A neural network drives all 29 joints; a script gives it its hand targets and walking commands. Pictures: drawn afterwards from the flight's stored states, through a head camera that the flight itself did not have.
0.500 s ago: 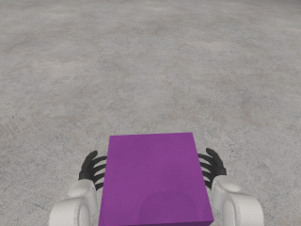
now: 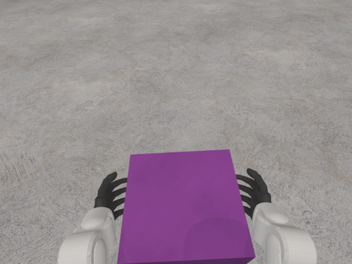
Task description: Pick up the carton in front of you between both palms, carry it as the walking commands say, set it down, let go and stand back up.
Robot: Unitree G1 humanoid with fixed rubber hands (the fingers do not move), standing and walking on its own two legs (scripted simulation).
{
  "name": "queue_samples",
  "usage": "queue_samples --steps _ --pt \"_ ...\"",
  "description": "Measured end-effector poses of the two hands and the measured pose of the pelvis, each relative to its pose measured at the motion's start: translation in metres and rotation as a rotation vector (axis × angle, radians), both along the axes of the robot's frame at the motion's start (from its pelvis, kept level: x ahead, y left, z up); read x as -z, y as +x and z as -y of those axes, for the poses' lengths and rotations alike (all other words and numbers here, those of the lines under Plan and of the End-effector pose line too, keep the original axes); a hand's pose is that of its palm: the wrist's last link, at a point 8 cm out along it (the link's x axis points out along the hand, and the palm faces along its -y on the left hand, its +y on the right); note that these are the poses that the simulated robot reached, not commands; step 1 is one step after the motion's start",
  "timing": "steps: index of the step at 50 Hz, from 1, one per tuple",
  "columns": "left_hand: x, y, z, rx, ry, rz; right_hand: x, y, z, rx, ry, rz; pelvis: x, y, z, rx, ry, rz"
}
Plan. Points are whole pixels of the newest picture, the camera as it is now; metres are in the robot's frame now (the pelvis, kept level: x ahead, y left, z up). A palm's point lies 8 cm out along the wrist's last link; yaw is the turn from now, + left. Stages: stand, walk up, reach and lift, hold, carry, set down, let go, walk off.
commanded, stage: carry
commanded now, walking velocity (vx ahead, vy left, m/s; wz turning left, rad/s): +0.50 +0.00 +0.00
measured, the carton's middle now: (183, 219) +0.24 +0.00 +0.00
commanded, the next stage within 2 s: none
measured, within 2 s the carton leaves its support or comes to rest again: neither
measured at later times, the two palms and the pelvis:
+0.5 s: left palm (123, 111) +0.55 +0.17 +0.07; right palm (221, 111) +0.53 -0.13 +0.08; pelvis +0.32 +0.04 +0.00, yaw -4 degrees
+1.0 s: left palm (145, 61) +0.85 +0.12 +0.08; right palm (220, 60) +0.85 -0.18 +0.08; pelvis +0.62 -0.02 +0.00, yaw +0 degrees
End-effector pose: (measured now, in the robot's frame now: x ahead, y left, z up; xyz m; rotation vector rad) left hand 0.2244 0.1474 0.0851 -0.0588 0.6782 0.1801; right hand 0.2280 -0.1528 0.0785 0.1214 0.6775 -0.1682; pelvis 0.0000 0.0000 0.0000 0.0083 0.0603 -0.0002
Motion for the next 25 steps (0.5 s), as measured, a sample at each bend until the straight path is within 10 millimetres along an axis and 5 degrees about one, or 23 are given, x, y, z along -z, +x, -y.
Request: queue_samples --steps 6,13,21,25 --pt "-0.015 0.056 0.003 -0.036 0.001 -0.006 -0.013 0.066 0.002 -0.039 -0.006 -0.006 -0.019 0.063 0.01 0.002 0.024 -0.011" --pt "-0.032 0.151 0.003 0.003 -0.008 0.077 -0.032 0.15 0.003 0.002 -0.017 0.078 -0.019 0.153 0.002 0.015 0.017 -0.011" --pt "0.004 0.278 -0.021 0.041 -0.055 0.067 -0.01 0.264 -0.021 0.04 -0.063 0.066 0.012 0.275 -0.027 0.054 0.008 0.015" --pt "0.014 0.328 -0.023 0.08 -0.054 -0.031 0.001 0.302 -0.024 0.078 -0.064 -0.034 0.001 0.317 -0.037 0.073 -0.008 0.003"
